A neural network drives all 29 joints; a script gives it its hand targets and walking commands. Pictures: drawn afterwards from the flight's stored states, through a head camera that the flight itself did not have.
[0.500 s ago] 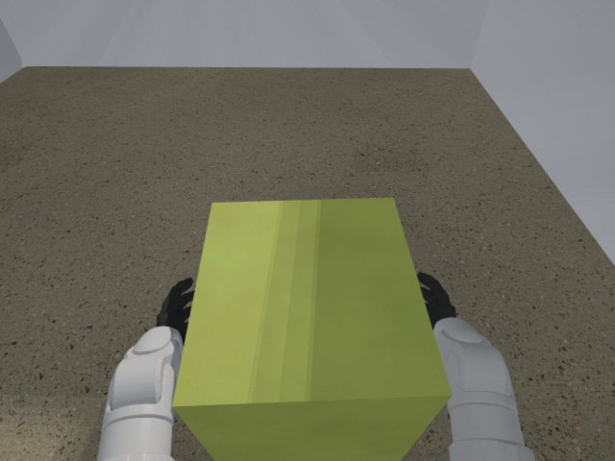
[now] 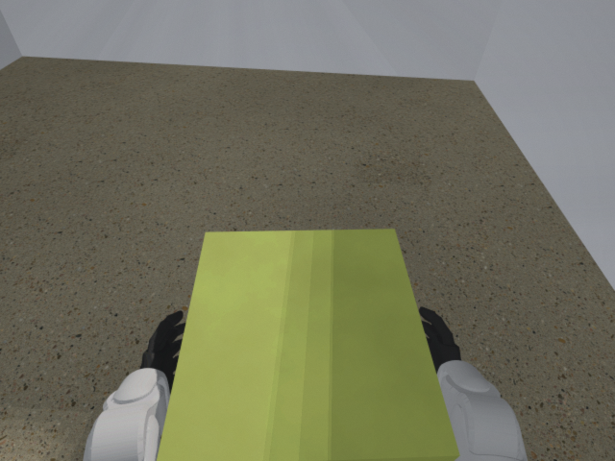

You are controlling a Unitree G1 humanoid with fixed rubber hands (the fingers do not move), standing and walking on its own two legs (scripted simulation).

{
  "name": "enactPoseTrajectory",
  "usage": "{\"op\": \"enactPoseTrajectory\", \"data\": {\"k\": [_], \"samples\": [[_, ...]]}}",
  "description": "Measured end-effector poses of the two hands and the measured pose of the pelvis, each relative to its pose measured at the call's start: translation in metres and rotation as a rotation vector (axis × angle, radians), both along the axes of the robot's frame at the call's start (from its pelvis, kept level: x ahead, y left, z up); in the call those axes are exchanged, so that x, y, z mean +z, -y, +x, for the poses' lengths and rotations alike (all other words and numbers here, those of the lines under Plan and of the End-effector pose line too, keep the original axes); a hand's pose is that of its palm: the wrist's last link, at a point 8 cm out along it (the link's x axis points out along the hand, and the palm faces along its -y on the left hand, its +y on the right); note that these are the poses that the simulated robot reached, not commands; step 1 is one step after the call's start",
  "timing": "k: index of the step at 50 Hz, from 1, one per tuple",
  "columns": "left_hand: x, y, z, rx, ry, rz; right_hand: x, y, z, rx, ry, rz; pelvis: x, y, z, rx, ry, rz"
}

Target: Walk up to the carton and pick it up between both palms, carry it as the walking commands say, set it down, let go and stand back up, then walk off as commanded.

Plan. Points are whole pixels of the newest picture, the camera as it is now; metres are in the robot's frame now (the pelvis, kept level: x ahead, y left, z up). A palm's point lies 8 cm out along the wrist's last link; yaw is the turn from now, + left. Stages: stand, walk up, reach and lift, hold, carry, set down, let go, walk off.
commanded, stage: set down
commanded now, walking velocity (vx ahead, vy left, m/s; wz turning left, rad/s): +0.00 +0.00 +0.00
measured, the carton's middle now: (303, 374) +0.26 +0.00 -0.03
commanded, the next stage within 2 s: none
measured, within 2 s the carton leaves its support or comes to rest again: neither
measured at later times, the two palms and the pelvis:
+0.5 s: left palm (186, 386) +0.25 +0.16 -0.06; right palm (436, 380) +0.26 -0.20 -0.05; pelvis -0.04 +0.00 -0.02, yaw -2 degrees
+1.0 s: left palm (197, 387) +0.28 +0.16 -0.13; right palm (416, 386) +0.28 -0.19 -0.13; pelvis -0.03 -0.01 -0.06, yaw +1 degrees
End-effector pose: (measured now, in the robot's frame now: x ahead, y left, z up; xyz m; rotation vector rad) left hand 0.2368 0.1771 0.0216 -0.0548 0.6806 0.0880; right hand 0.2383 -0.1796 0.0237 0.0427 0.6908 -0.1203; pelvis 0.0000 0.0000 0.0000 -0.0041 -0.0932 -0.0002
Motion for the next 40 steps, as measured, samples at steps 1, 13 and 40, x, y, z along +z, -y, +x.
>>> {"op": "enactPoseTrajectory", "data": {"k": [1,13,40], "samples": [[0.001,0.0,0.001,-0.003,0.003,-0.001,0.0,0.0,-0.001,-0.008,0.004,0.004,0.0,-0.001,0.0,0.004,0.002,0.0],[-0.02,0.023,0.017,-0.074,-0.052,-0.01,-0.022,0.023,-0.017,-0.066,-0.049,-0.002,-0.002,-0.01,-0.019,-0.024,0.001,0.007],[-0.121,0.02,0.051,-0.043,-0.091,0.026,-0.126,0.021,0.042,0.032,-0.089,-0.028,-0.038,0.015,-0.027,0.002,-0.409,0.019]]}}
